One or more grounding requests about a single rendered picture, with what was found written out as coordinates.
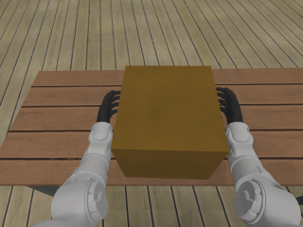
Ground robot left upper arm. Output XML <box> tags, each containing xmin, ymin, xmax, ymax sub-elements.
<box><xmin>31</xmin><ymin>179</ymin><xmax>109</xmax><ymax>227</ymax></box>

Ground robot right upper arm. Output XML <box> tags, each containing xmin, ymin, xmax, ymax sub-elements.
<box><xmin>233</xmin><ymin>180</ymin><xmax>303</xmax><ymax>227</ymax></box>

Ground table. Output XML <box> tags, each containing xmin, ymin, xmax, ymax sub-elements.
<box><xmin>0</xmin><ymin>67</ymin><xmax>303</xmax><ymax>205</ymax></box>

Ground left robot forearm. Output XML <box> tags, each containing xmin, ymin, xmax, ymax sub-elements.
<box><xmin>51</xmin><ymin>121</ymin><xmax>113</xmax><ymax>219</ymax></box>

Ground right robot hand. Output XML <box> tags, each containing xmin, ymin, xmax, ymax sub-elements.
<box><xmin>216</xmin><ymin>87</ymin><xmax>243</xmax><ymax>125</ymax></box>

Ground carton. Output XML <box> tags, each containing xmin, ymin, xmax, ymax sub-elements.
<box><xmin>111</xmin><ymin>65</ymin><xmax>230</xmax><ymax>180</ymax></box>

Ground right robot forearm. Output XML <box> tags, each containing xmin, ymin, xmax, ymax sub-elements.
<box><xmin>225</xmin><ymin>122</ymin><xmax>301</xmax><ymax>225</ymax></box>

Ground left robot hand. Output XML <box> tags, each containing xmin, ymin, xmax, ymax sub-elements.
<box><xmin>96</xmin><ymin>90</ymin><xmax>121</xmax><ymax>124</ymax></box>

